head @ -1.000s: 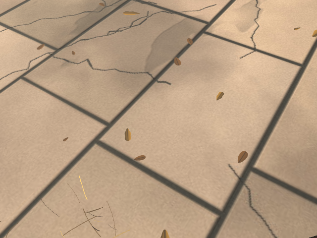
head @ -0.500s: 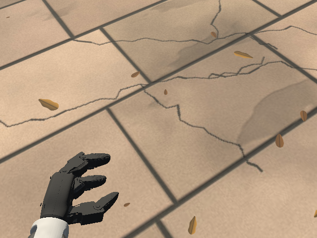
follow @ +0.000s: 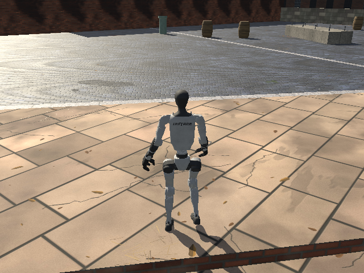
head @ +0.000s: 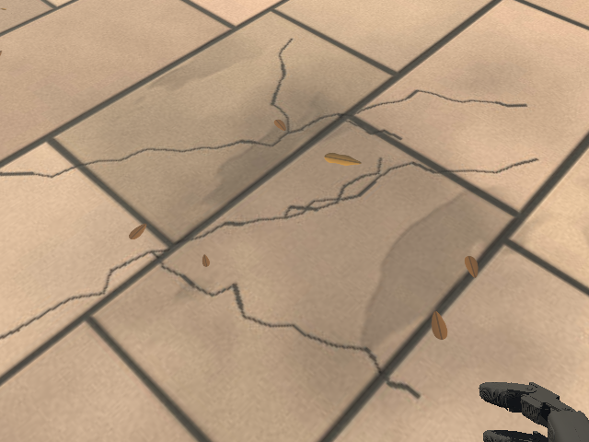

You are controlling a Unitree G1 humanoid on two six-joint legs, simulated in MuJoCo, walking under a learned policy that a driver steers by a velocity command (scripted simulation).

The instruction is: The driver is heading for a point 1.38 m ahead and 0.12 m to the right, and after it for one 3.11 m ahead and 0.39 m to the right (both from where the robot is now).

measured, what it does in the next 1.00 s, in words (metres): steps on the spot: right foot, then left foot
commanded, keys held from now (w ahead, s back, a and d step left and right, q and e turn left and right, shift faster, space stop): e+shift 0.32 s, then q+shift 0.68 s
